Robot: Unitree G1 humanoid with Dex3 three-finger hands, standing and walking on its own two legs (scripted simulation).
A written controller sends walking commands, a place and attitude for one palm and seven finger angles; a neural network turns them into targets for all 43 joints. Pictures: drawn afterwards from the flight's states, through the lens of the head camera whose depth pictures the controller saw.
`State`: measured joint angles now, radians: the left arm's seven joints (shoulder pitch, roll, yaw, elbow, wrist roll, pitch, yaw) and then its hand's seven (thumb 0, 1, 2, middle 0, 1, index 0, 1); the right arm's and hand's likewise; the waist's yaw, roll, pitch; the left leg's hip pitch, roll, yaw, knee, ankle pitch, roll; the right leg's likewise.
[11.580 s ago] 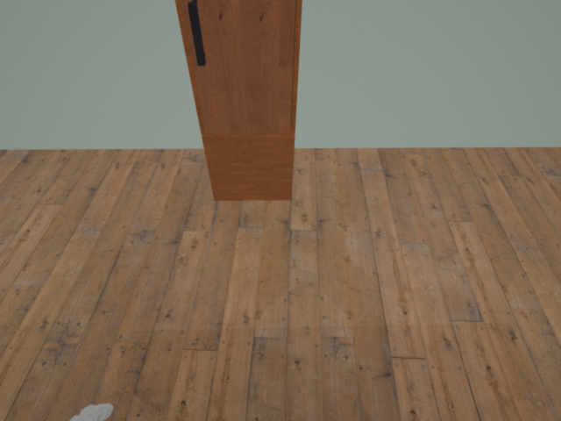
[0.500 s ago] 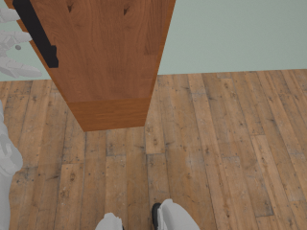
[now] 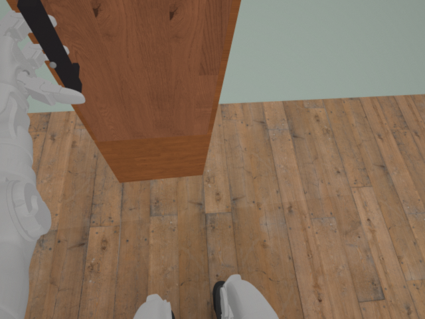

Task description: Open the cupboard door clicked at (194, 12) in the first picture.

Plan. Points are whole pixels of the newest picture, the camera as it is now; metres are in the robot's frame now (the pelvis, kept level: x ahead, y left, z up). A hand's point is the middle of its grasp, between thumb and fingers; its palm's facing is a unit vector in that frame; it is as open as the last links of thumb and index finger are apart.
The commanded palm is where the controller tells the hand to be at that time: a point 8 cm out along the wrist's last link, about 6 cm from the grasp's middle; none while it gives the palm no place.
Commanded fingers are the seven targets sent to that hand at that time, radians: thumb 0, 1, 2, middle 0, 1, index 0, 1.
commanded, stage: slide the fingers in behind the handle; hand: left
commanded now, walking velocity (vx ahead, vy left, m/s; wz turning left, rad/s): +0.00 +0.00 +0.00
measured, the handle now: (57, 43) +0.59 +0.21 +0.10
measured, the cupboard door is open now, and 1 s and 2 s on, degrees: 0 0 5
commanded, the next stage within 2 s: close the thumb around the handle in 0.76 s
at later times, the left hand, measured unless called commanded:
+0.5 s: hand (65, 64) +0.54 +0.19 +0.10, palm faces +0.01 -1.00 -0.01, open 13.9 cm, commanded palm +0.52 +0.23 +0.10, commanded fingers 0.00 -0.50 0.30 -0.30 -1.20 -0.30 -1.20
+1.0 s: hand (69, 65) +0.54 +0.18 +0.10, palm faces +0.01 -1.00 -0.02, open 13.5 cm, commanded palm +0.51 +0.23 +0.10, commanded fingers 0.00 -0.05 0.49 -0.33 -1.25 -0.33 -1.25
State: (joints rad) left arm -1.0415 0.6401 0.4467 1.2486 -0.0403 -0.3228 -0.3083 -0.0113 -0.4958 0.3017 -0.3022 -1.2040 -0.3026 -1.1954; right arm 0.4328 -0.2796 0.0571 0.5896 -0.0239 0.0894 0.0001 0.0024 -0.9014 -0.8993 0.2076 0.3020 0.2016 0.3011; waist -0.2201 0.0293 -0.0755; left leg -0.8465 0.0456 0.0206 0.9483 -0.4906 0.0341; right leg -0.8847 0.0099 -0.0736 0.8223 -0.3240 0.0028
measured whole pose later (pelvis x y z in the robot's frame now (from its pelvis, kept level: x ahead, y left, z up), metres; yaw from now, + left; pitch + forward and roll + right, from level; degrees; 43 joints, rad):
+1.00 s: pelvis +0.00 +0.00 +0.00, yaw +0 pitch +21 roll -3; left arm -1.01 0.56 0.43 1.23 -0.04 -0.34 -0.24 -0.01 -0.42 0.33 -0.31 -1.21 -0.31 -1.20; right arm 0.44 -0.27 0.05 0.60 -0.03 0.08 0.02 0.00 -0.90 -0.90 0.21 0.30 0.20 0.30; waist -0.21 0.04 -0.08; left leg -0.81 0.04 0.03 0.93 -0.49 0.03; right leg -0.86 0.01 -0.06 0.82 -0.33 0.00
